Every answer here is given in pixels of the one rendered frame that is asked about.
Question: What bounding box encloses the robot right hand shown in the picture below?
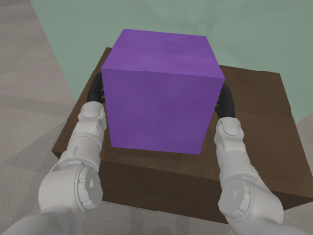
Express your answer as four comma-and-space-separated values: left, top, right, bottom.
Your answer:
214, 84, 235, 120

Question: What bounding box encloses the robot left forearm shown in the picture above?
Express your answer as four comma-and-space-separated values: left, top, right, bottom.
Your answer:
38, 101, 107, 208

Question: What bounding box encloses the robot right forearm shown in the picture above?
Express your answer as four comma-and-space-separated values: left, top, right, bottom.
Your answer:
214, 117, 272, 193

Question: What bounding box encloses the robot left hand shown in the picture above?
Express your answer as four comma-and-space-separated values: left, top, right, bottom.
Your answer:
86, 72, 106, 104

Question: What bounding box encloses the carton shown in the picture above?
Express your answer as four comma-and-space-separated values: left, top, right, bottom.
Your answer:
101, 29, 225, 155

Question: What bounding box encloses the pedestal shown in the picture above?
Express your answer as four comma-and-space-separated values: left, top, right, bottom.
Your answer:
51, 47, 313, 224

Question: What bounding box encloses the left robot upper arm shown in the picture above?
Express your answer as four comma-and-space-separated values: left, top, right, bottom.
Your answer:
1, 165, 103, 235

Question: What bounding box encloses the right robot upper arm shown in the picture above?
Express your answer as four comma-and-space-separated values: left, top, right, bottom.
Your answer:
218, 178, 313, 235

